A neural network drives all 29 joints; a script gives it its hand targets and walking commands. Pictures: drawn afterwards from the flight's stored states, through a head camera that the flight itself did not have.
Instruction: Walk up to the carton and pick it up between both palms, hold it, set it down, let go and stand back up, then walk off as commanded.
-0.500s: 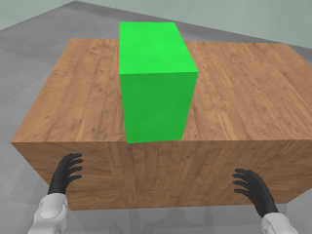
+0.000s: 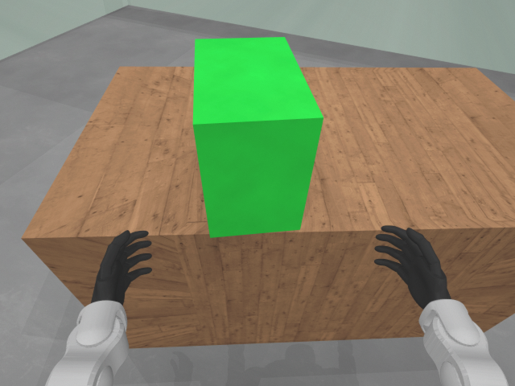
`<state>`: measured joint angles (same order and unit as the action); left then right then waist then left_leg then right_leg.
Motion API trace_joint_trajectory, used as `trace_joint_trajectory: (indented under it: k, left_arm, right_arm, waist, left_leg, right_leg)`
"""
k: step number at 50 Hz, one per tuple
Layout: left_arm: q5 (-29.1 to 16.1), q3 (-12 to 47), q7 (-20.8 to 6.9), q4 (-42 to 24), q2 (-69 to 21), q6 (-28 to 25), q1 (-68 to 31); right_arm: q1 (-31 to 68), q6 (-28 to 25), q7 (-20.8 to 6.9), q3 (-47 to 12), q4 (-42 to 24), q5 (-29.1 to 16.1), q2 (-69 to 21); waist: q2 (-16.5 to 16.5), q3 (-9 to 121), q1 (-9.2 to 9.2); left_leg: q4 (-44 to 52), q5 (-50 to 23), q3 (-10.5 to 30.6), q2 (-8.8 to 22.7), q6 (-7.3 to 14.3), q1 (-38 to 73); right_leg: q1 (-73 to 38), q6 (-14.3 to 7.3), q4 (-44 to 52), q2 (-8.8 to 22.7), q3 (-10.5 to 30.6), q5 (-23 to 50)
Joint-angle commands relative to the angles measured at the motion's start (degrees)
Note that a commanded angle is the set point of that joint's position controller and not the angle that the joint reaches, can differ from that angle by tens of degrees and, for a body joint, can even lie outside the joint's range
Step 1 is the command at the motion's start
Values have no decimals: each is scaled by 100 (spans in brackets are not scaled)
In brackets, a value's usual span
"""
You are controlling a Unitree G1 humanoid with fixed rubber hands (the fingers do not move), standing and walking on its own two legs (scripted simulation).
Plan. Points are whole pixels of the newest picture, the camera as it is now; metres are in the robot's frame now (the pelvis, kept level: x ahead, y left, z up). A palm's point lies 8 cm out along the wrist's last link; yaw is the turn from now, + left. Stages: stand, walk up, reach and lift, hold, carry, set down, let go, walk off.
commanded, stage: reach and lift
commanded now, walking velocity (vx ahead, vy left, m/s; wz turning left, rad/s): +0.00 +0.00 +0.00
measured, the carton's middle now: (248, 135) +0.57 +0.03 +0.08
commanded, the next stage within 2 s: none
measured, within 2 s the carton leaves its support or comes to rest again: neither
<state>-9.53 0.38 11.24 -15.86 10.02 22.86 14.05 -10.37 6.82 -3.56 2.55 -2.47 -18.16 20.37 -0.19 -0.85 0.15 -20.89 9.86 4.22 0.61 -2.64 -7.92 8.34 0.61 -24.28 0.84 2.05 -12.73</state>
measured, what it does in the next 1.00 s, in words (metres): stands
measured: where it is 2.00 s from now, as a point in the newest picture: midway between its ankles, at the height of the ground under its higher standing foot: outside the picture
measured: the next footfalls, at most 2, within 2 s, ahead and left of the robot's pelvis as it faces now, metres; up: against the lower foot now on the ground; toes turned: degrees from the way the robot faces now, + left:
none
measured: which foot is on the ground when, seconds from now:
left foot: down 0.00-1.00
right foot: down 0.00-1.00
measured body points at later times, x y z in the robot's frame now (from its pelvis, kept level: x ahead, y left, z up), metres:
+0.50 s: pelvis +0.00 +0.00 +0.00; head -0.01 -0.01 +0.45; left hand +0.30 +0.19 +0.13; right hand +0.34 -0.22 +0.13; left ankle +0.02 +0.15 -0.74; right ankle +0.01 -0.13 -0.74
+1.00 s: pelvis +0.00 +0.00 +0.00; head -0.01 +0.00 +0.45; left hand +0.36 +0.20 +0.17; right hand +0.41 -0.21 +0.18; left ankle +0.02 +0.15 -0.74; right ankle +0.01 -0.13 -0.74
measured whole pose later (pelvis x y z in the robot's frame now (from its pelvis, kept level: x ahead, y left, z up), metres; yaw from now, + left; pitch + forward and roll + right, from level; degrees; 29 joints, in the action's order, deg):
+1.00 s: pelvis +0.00 +0.00 +0.00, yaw +0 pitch -3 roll +1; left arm -7.4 -6.8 10.5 -3.6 10.0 47.0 -26.7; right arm 37.5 22.0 1.7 2.5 26.9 -22.1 21.2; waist -0.8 -0.9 1.1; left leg -20.7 10.0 3.9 0.7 -2.6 -7.9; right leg 8.3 0.7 -23.9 0.8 2.3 -12.7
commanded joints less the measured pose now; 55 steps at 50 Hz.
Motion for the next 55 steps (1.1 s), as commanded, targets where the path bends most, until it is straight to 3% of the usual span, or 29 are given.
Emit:
trace_joint_trajectory:
  k: [1, 3, 4, 6, 7, 11, 13, 15, 17, 21, 23, 26, 28, 29, 30, 32, 34, 36, 37, 40, 42, 44, 45, 46, 47, 49, 50, 53, 55]
  left_arm:
    - [-57, -11, 33, -1518, -68, 335, -1852]
    - [-95, -49, 13, -1643, 9, 496, -2169]
    - [-76, -167, 89, -1770, 80, 551, -2195]
    - [-97, -321, 28, -1509, 63, 780, -2481]
    - [-141, -314, 48, -1674, 70, 830, -2619]
    - [17, -628, -26, -1268, 75, 1216, -2954]
    - [55, -759, -6, -1268, 116, 1369, -3006]
    - [37, -849, -81, -1147, 74, 1408, -3125]
    - [63, -834, -66, -1247, 27, 1608, -3162]
    - [140, -1061, -64, -955, 182, 1807, -4067]
    - [50, -1038, -58, -690, 156, 1891, -4367]
    - [89, -1202, -57, -479, 272, 2057, -4564]
    - [87, -1105, -75, -445, 181, 2066, -4740]
    - [162, -1243, -103, -236, 312, 2129, -4685]
    - [183, -1263, -107, -257, 184, 2167, -4760]
    - [154, -1345, -171, 268, 255, 2192, -5182]
    - [249, -1435, -144, 533, 343, 2286, -5186]
    - [205, -1398, -89, -57, 432, 2293, -5431]
    - [116, -1292, -94, 194, 285, 2325, -5411]
    - [256, -1392, -124, 813, 325, 2354, -5951]
    - [165, -1493, -88, 686, 492, 2289, -6199]
    - [195, -1445, -106, 807, 541, 2210, -6535]
    - [280, -1427, -80, 1170, 517, 2242, -6445]
    - [234, -1317, -86, 1050, 517, 2237, -6524]
    - [211, -1368, -25, 946, 504, 2187, -6682]
    - [345, -1391, -5, 1630, 498, 2160, -6977]
    - [382, -1281, 41, 1741, 495, 2183, -6997]
    - [247, -1283, 36, 2244, 649, 2075, -7588]
    - [352, -1268, 101, 2003, 707, 1954, -7901]
  right_arm:
    - [1182, 251, 192, 44, -686, -143, 520]
    - [1554, 385, 231, 206, -519, -140, 607]
    - [1489, 368, 235, 135, -682, -192, 738]
    - [1905, 534, 339, -37, -658, -182, 552]
    - [2092, 573, 365, 139, -581, -191, 708]
    - [2420, 825, 430, -66, -22, -369, 785]
    - [2799, 778, 463, -59, -345, -414, 943]
    - [2975, 781, 555, -126, -426, -387, 813]
    - [3034, 957, 586, -172, -49, -445, 1024]
    - [3820, 1090, 583, -214, 319, -605, 1029]
    - [4303, 1142, 546, -146, 412, -535, 1062]
    - [4655, 1198, 586, -129, 471, -519, 1157]
    - [4829, 1176, 610, -62, 625, -421, 1153]
    - [4866, 1274, 609, -161, 907, -569, 1168]
    - [4996, 1327, 607, -99, 1140, -519, 1370]
    - [5371, 1347, 564, -203, 1517, -475, 1177]
    - [5470, 1398, 574, -243, 1607, -552, 1225]
    - [5706, 1351, 583, -123, 1438, -643, 1509]
    - [5597, 1339, 582, -182, 1713, -635, 1353]
    - [6216, 1404, 629, -147, 2028, -508, 1342]
    - [6645, 1305, 576, -188, 1662, -496, 1421]
    - [6788, 1290, 526, -151, 2017, -510, 1364]
    - [6807, 1364, 484, -334, 2371, -625, 1377]
    - [6731, 1345, 509, -208, 2342, -601, 1432]
    - [6949, 1318, 475, -261, 2433, -596, 1527]
    - [7205, 1388, 410, -352, 2833, -589, 1440]
    - [7263, 1411, 397, -257, 3212, -594, 1482]
    - [7792, 1405, 336, -506, 3274, -612, 1426]
    - [8019, 1323, 337, -353, 3394, -549, 1424]
  waist:
    - [-182, 300, 149]
    - [-229, 422, 49]
    - [-133, 607, 214]
    - [-366, 550, 199]
    - [-107, 512, 94]
    - [-148, 523, 177]
    - [-57, 803, 337]
    - [-308, 897, 305]
    - [-226, 882, 233]
    - [-45, 910, 297]
    - [-251, 886, 313]
    - [-286, 1124, 354]
    - [-353, 1408, 151]
    - [-167, 1239, 344]
    - [-201, 1231, 277]
    - [-431, 1208, 282]
    - [-286, 1107, 428]
    - [-188, 1507, 293]
    - [-240, 1511, 232]
    - [-203, 1278, 258]
    - [-533, 1606, 390]
    - [-502, 1782, 340]
    - [-257, 1436, 435]
    - [-175, 1599, 302]
    - [-157, 1680, 367]
    - [-233, 1453, 472]
    - [-150, 1462, 400]
    - [-252, 1410, 507]
    - [-116, 2150, 486]
  left_leg:
    - [873, -35, -763, -94, 68, 1127]
    - [834, 117, -705, -71, 84, 1087]
    - [797, -141, -813, -84, 54, 1188]
    - [789, -217, -836, -95, 101, 1083]
    - [766, -250, -790, -74, 23, 1060]
    - [720, -502, -835, -117, 48, 1103]
    - [593, -1125, -855, -145, 18, 1163]
    - [484, -1154, -809, -158, 55, 1217]
    - [452, -1529, -794, -138, -17, 1370]
    - [590, -793, -818, -104, 54, 1158]
    - [605, -521, -849, -68, 82, 1034]
    - [549, -1054, -842, -132, 49, 985]
    - [514, -1079, -740, -61, 55, 1068]
    - [457, -1340, -799, -146, 39, 1128]
    - [467, -1388, -747, -100, -45, 1116]
    - [628, -736, -776, -103, 83, 947]
    - [640, -843, -820, -164, 40, 677]
    - [426, -1333, -783, -180, -18, 989]
    - [433, -1455, -771, -171, -1, 976]
    - [585, -913, -752, -141, 24, 777]
    - [520, -737, -795, -137, 53, 725]
    - [492, -979, -794, -153, 72, 724]
    - [485, -944, -797, -159, 33, 688]
    - [465, -986, -774, -190, -6, 677]
    - [511, -935, -731, -132, -13, 662]
    - [578, -490, -781, -162, 20, 451]
    - [606, -429, -721, -110, -37, 473]
    - [612, -284, -772, -156, 47, 166]
    - [482, -725, -795, -132, 14, 382]
  right_leg:
    - [321, -167, 1274, -363, -84, 24]
    - [383, -134, 1211, -341, -87, -89]
    - [343, -127, 1165, -349, -90, 100]
    - [105, -111, 1186, -359, -28, 242]
    - [229, -131, 1092, -354, -78, 340]
    - [61, -65, 1086, -383, -94, 584]
    - [12, -96, 966, -450, -95, 987]
    - [-133, -37, 962, -443, -40, 1124]
    - [-129, -56, 938, -503, -127, 1420]
    - [-57, -53, 1034, -449, -53, 781]
    - [97, -39, 1027, -446, -35, 515]
    - [-249, 11, 914, -481, -85, 1155]
    - [-249, -30, 835, -487, -100, 1214]
    - [-216, 22, 806, -481, -77, 1404]
    - [-177, -33, 788, -571, -134, 1382]
    - [-191, 5, 998, -526, -104, 832]
    - [-368, 43, 881, -525, -60, 1063]
    - [-308, 34, 793, -554, -124, 1478]
    - [-376, 76, 757, -502, -182, 1764]
    - [-203, 66, 890, -472, -155, 1165]
    - [-278, 112, 813, -511, -175, 1117]
    - [-326, 124, 806, -528, -178, 1313]
    - [-230, 118, 809, -463, -199, 1375]
    - [-281, 91, 832, -498, -172, 1334]
    - [-334, 12, 821, -550, -197, 1159]
    - [-177, 40, 875, -542, -156, 743]
    - [-190, -8, 828, -549, -152, 787]
    - [-132, 36, 928, -492, -158, 617]
    - [-241, 12, 755, -546, -149, 1011]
